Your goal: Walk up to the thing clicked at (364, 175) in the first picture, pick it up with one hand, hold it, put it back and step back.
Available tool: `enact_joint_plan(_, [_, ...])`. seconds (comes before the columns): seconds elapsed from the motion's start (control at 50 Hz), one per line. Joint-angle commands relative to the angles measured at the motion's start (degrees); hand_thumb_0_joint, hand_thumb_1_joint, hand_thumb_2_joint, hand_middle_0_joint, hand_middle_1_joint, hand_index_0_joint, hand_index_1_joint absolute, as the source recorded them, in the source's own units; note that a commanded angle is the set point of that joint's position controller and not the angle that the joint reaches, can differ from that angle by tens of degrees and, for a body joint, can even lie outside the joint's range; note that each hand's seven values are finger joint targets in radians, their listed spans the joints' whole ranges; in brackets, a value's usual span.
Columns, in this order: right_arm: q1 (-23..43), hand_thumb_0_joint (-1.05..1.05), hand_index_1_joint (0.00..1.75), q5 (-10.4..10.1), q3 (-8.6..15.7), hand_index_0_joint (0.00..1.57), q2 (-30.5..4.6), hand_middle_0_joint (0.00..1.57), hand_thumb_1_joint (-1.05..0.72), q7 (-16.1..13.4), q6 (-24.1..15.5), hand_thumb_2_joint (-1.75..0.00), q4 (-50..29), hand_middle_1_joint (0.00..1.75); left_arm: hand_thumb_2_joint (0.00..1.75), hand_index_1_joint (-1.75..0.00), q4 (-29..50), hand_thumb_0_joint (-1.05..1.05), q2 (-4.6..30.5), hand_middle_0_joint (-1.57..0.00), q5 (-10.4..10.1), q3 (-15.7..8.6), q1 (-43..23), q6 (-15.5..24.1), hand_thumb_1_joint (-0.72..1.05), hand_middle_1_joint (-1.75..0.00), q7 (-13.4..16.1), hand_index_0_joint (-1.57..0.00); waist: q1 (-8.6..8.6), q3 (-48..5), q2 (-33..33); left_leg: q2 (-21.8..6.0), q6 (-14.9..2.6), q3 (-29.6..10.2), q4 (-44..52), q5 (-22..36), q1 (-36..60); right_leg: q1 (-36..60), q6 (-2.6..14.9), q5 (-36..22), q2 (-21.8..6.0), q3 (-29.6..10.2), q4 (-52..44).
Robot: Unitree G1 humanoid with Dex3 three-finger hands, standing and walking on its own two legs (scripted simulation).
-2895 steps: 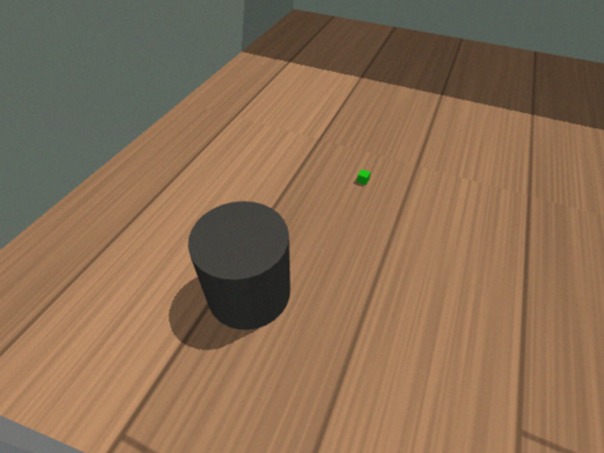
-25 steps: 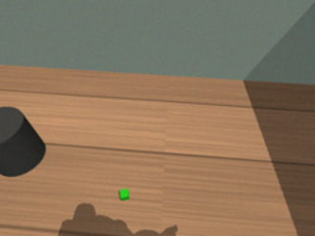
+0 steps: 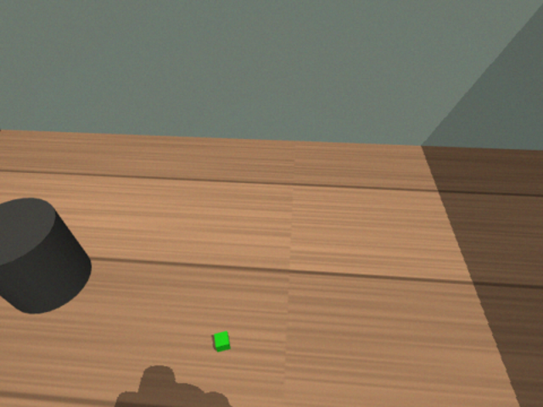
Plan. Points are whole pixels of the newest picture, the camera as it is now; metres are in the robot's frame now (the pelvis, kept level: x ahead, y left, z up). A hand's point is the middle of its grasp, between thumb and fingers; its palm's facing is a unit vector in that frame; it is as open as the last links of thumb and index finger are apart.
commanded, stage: stand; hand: left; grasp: from above
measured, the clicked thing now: (222, 341) +0.50 +0.21 -0.75
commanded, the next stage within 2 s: step back in 1.62 s
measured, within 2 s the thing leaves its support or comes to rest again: neither
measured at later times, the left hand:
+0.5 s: hand out of the picture +0.07 +0.22 -0.16, palm faces +0.00 -0.95 -0.31, open 7.4 cm
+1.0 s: hand out of the picture +0.08 +0.20 -0.17, palm faces -0.02 -0.97 -0.26, open 7.4 cm
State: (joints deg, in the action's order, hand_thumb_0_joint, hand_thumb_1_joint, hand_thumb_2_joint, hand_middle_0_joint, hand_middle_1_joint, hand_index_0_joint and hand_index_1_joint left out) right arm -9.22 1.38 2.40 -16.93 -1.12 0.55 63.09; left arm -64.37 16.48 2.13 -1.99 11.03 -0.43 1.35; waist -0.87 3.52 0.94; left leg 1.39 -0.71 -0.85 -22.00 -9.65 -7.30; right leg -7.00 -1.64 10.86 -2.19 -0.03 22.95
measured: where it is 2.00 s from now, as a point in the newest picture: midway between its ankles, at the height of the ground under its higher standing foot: outside the picture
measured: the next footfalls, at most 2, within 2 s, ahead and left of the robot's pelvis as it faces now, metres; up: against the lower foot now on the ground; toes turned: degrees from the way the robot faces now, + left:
none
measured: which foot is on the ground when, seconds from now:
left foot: down 0.00-1.00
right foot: down 0.00-1.00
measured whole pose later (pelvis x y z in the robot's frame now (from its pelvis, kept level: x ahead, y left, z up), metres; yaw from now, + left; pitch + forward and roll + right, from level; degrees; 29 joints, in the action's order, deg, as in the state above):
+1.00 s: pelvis +0.04 -0.01 +0.00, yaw -1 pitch -3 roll +0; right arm -9.1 0.8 0.4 -14.1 -1.3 0.1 66.7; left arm -67.2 13.1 1.1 -0.9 8.8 -0.4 1.0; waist 0.0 3.4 0.3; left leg 0.4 -0.2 0.2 -18.9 -11.0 -5.3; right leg -5.4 -1.2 11.6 -1.2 -1.0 19.5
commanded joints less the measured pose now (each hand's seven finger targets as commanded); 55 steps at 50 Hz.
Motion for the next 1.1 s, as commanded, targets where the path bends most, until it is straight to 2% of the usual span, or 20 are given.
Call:
enact_joint_plan(0.0, [2.82,0.0,0.3,0.04,1.66,0.2,-10.6,0.2,-0.9,-0.19,-1.5,-0.9,-3.22,0.3,0.9,-0.3,2.56,0.0,10.58,-0.2,-0.36,-1.73,-1.37,1.4,0.9,-0.3,0.64,-0.2,0.12,1.05,-0.66,-6.25,-0.99,-7.23,6.49,-9.04,-2.58,-2.86,2.03,6.16,-3.62,-4.78,-6.76])
enact_joint_plan(0.02, [2.89,0.0,0.3,-0.02,1.59,0.2,-10.42,0.2,-0.9,-0.12,-1.57,-0.9,-3.27,0.3,0.9,-0.3,2.53,0.0,10.68,-0.2,-0.36,-1.64,-1.63,1.56,0.9,-0.3,0.65,-0.2,0.26,0.14,-1.34,-6.27,-1.03,-6.82,5.9,-6.89,-1.24,-2.62,2.22,5.86,-4.15,-5.23,-7.16])
enact_joint_plan(0.04, [2.12,0.0,0.3,0.0,1.48,0.2,-10.36,0.2,-0.9,-0.12,-1.45,-0.9,-2.82,0.3,0.9,-0.3,2.51,0.0,11.47,-0.2,-0.42,-1.9,-2.18,1.57,0.9,-0.3,0.7,-0.2,0.52,0.69,-1.36,-6.14,-0.96,-6.83,6.01,-8.11,-2.25,-2.89,2.07,6.25,-3.97,-5.43,-7.44])
enact_joint_plan(0.08, [2.48,0.0,0.3,-0.09,1.28,0.2,-10.25,0.2,-0.9,0.0,-1.5,-0.9,-2.82,0.3,0.9,-0.3,2.39,0.0,11.61,-0.2,-0.48,-1.85,-2.47,1.67,0.9,-0.3,0.72,-0.2,0.58,0.6,-1.68,-5.95,-1.02,-6.46,5.43,-5.92,-1.61,-2.9,2.11,5.95,-4.23,-5.55,-7.77])
enact_joint_plan(0.2, [1.42,0.0,0.3,-0.17,0.91,0.2,-10.74,0.2,-0.9,-0.04,-1.37,-0.9,-1.88,0.3,0.9,-0.3,1.92,0.0,11.48,-0.2,-0.77,-1.67,-2.68,1.48,0.9,-0.3,0.5,-0.2,0.74,1.18,-1.27,-6.26,-1.02,-6.32,5.61,-6.47,-2.14,-3.04,2.31,6.53,-4.11,-5.97,-8.07])
enact_joint_plan(0.22, [1.39,0.0,0.3,-0.02,0.77,0.2,-10.77,0.2,-0.9,-0.08,-1.4,-0.9,-1.74,0.3,0.9,-0.3,1.81,0.0,11.7,-0.2,-0.86,-1.76,-2.76,1.46,0.9,-0.3,0.4,-0.2,0.61,1.02,-0.56,-6.46,-1.05,-6.47,6.09,-7.13,-2.8,-2.43,2.34,5.55,-4.08,-5.93,-7.73])
enact_joint_plan(0.36, [1.65,0.0,0.3,-0.36,0.12,0.2,-10.23,0.2,-0.9,-0.27,-1.79,-0.9,-1.23,0.3,0.9,-0.3,1.03,0.0,9.79,-0.2,-1.15,-1.24,-2.59,1.49,0.9,-0.3,0.32,-0.2,0.45,-2.52,-0.65,-7.05,-1.02,-5.65,5.47,1.92,0.68,0.63,2.58,-3.22,-4.32,-5.25,-6.81])
enact_joint_plan(0.38, [0.95,0.0,0.3,-0.35,-0.16,0.2,-10.02,0.2,-0.9,-0.25,-1.77,-0.9,-0.86,0.3,0.9,-0.3,1.27,0.0,10.68,-0.2,-1.16,-1.38,-3.29,1.55,0.9,-0.3,0.29,-0.2,0.6,-1.38,-0.75,-7.03,-0.96,-5.64,5.86,1.3,-0.58,0.71,2.44,-3.36,-4.24,-5.22,-6.85])
enact_joint_plan(0.42, [1.14,0.0,0.3,-0.47,-0.49,0.2,-9.06,0.2,-0.9,-0.27,-1.67,-0.9,-0.45,0.3,0.9,-0.3,0.67,0.0,9.06,-0.2,-1.28,-1.01,-2.9,1.31,0.9,-0.3,0.28,-0.2,0.48,-1.63,-0.55,-6.78,-0.9,-5.39,5.96,1.56,-0.08,0.8,2.35,-3.53,-4.03,-4.87,-6.96])
enact_joint_plan(0.48, [1.09,0.0,0.3,-0.54,-0.67,0.2,-9.13,0.2,-0.9,-0.32,-1.57,-0.9,-0.22,0.3,0.9,-0.3,0.5,0.0,8.85,-0.2,-1.27,-0.92,-2.94,1.14,0.9,-0.3,0.26,-0.2,0.51,-0.94,-1.04,-6.8,-0.82,-5.29,6.29,1.64,-0.02,0.38,2.23,-3.73,-3.83,-4.75,-7.06])
enact_joint_plan(0.5, [0.94,0.0,0.3,-0.46,-0.7,0.2,-8.94,0.2,-0.9,-0.34,-1.63,-0.9,-0.13,0.3,0.9,-0.3,0.5,0.0,8.82,-0.2,-1.23,-0.91,-3.08,1.17,0.9,-0.3,0.28,-0.2,0.52,-2.08,-1.29,-6.94,-0.8,-5.05,6.05,3.7,0.99,1.06,2.34,-5.14,-4.11,-4.8,-6.87])
enact_joint_plan(0.64, [0.79,0.0,0.3,-0.36,-0.74,0.2,-8.31,0.2,-0.9,-0.5,-1.66,-0.9,0.33,0.3,0.9,-0.3,0.53,0.0,7.83,-0.2,-1.28,-0.72,-3.56,1.25,0.9,-0.3,0.39,-0.2,0.8,-2.68,-0.74,-7.05,-0.56,-4.27,5.48,7.67,1.88,1.59,2.2,-8.56,-4.09,-4.69,-6.55])
enact_joint_plan(0.66, [1.15,0.0,0.3,-0.44,-0.6,0.2,-8.84,0.2,-0.9,-0.56,-1.71,-0.9,0.37,0.3,0.9,-0.3,0.42,0.0,7.96,-0.2,-1.27,-0.78,-3.06,1.18,0.9,-0.3,0.4,-0.2,0.54,-2.66,-0.51,-7.21,-0.7,-4.35,5.37,7.69,2.01,1.51,2.15,-9.02,-4.07,-4.68,-6.67])
enact_joint_plan(0.76, [0.53,0.0,0.3,-0.48,-0.91,0.2,-6.56,0.2,-0.9,-0.6,-1.53,-0.9,1.24,0.3,0.9,-0.3,-0.44,0.0,5.96,-0.2,-1.33,-0.35,-2.32,0.93,0.9,-0.3,0.39,-0.2,0.57,-2.1,-0.67,-7.05,-0.45,-3.97,5.85,7.51,2.3,1.05,2.09,-8.24,-3.54,-4.26,-6.51])
enact_joint_plan(0.84, [0.19,0.0,0.3,-0.44,-0.87,0.2,-6.3,0.2,-0.9,-0.6,-1.49,-0.9,1.16,0.3,0.9,-0.3,-0.15,0.0,6.63,-0.2,-1.25,-0.64,-3.05,0.96,0.9,-0.3,0.49,-0.2,0.95,-1.79,-0.63,-6.76,-0.45,-3.69,6.14,5.53,1.13,1.29,2.12,-7.51,-3.76,-4.66,-6.67])
enact_joint_plan(0.92, [0.27,0.0,0.3,-0.4,-0.66,0.2,-6.54,0.2,-0.9,-0.62,-1.59,-0.9,1.14,0.3,0.9,-0.3,-0.3,0.0,6.03,-0.2,-1.22,-0.51,-2.5,1.01,0.9,-0.3,0.44,-0.2,0.84,-2.13,-0.19,-6.98,-0.51,-3.77,5.95,6.25,1.53,1.21,2.15,-7.05,-3.62,-4.51,-6.29])
enact_joint_plan(0.96, [0.51,0.0,0.3,-0.48,-0.39,0.2,-7.18,0.2,-0.9,-0.64,-1.84,-0.9,0.71,0.3,0.9,-0.3,0.27,0.0,6.76,-0.2,-1.19,-0.75,-2.64,1.21,0.9,-0.3,0.51,-0.2,0.86,-3.83,-0.31,-7.24,-0.68,-3.65,5.11,10.08,2.32,2.55,2.25,-11.16,-4.03,-4.47,-5.4])
enact_joint_plan(1.0, [0.41,0.0,0.3,-0.47,-0.48,0.2,-6.53,0.2,-0.9,-0.63,-1.88,-0.9,0.56,0.3,0.9,-0.3,0.06,0.0,6.31,-0.2,-1.2,-0.66,-2.37,1.26,0.9,-0.3,0.59,-0.2,0.88,-4.66,-0.83,-7.19,-0.82,-3.53,4.77,11.83,3.3,2.52,2.11,-12.46,-3.88,-4.12,-4.89])
enact_joint_plan(1.02, [0.53,0.0,0.3,-0.46,-0.19,0.2,-7.4,0.2,-0.9,-0.68,-1.99,-0.9,0.34,0.3,0.9,-0.3,0.2,0.0,7.05,-0.2,-1.17,-0.82,-2.03,1.33,0.9,-0.3,0.63,-0.2,0.78,-4.48,-0.98,-7.44,-0.88,-3.71,4.59,12.52,4.15,1.79,2.09,-12.6,-3.95,-4.18,-4.85])
enact_joint_plan(1.08, [-0.28,0.0,0.3,-0.45,-0.56,0.2,-5.94,0.2,-0.9,-0.68,-1.81,-0.9,0.91,0.3,0.9,-0.3,-0.11,0.0,5.86,-0.2,-1.27,-0.54,-2.17,1.19,0.9,-0.3,0.58,-0.2,1.03,-3.11,-0.94,-7.18,-0.73,-3.6,5.0,10.39,2.93,1.48,1.99,-11.0,-3.77,-4.1,-5.25])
